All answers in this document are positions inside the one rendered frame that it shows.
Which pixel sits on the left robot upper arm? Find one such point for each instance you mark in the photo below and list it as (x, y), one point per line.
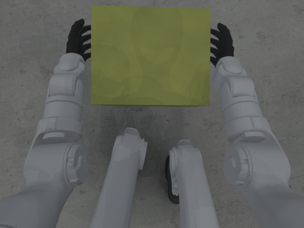
(52, 171)

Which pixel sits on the left robot forearm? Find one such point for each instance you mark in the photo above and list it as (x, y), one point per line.
(61, 121)

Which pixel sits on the robot shin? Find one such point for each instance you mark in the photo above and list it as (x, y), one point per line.
(119, 138)
(174, 184)

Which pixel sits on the right robot forearm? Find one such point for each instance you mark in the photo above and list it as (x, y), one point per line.
(243, 118)

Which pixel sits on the robot right hand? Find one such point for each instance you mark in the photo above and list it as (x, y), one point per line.
(224, 44)

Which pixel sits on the left robot shin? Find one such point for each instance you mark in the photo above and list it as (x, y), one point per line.
(119, 138)

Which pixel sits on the right robot upper arm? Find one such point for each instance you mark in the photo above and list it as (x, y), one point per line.
(261, 173)

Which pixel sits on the carton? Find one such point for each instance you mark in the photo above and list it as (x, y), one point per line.
(150, 56)

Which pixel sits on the right robot shin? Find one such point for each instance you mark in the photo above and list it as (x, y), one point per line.
(174, 184)

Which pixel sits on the robot left hand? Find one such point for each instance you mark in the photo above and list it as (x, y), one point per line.
(76, 40)

